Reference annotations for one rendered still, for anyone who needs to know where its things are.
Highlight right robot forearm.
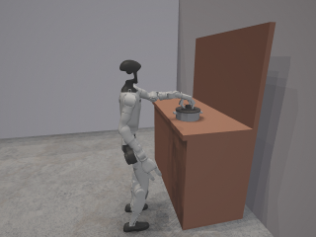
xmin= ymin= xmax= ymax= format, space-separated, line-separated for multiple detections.
xmin=120 ymin=126 xmax=148 ymax=162

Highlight robot right upper arm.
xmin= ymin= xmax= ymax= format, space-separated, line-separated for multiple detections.
xmin=118 ymin=93 xmax=137 ymax=135

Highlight left robot forearm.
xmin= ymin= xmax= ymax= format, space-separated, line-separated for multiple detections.
xmin=155 ymin=91 xmax=183 ymax=101

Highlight robot left shin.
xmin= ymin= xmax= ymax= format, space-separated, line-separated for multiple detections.
xmin=130 ymin=179 xmax=140 ymax=206

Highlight robot left upper arm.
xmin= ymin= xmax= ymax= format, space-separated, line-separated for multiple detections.
xmin=133 ymin=84 xmax=158 ymax=103

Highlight robot head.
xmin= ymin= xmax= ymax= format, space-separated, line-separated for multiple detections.
xmin=119 ymin=59 xmax=141 ymax=93

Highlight table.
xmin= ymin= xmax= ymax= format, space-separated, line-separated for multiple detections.
xmin=152 ymin=22 xmax=276 ymax=231

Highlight right robot hand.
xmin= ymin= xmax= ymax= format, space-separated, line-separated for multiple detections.
xmin=141 ymin=158 xmax=162 ymax=181

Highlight left robot hand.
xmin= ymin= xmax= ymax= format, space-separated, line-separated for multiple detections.
xmin=179 ymin=94 xmax=196 ymax=109

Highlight lid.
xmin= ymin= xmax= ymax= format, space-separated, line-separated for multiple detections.
xmin=175 ymin=106 xmax=201 ymax=114

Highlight pot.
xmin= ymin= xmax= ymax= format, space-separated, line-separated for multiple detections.
xmin=173 ymin=111 xmax=203 ymax=122

